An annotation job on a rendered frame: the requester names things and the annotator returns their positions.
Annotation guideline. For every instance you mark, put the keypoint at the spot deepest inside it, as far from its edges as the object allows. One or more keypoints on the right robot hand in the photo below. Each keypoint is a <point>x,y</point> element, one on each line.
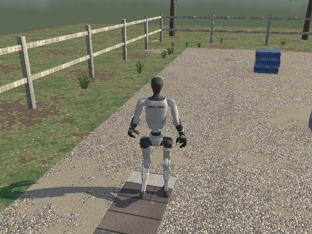
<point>182,140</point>

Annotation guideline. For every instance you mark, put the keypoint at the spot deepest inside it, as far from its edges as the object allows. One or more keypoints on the robot right upper arm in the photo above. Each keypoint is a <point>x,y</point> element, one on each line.
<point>174,111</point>

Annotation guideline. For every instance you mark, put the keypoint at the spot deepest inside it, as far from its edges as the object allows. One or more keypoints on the robot right forearm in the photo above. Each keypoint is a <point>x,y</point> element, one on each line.
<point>180,130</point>

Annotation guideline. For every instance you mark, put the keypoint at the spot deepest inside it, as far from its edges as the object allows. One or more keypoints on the robot left foot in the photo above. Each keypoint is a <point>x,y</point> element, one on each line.
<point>143,195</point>

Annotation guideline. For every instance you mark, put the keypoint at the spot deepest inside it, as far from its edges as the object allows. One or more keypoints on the left robot thigh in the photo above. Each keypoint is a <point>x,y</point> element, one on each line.
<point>145,148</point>

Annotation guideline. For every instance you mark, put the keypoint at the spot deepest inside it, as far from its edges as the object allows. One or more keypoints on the robot left forearm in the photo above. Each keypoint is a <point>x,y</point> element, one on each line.
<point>132,126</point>

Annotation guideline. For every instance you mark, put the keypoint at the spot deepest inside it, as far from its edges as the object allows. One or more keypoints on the left robot hand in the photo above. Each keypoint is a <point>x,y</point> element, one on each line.
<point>131,135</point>

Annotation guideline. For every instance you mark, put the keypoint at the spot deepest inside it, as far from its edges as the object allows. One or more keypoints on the robot left upper arm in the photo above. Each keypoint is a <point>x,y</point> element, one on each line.
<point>140,103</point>

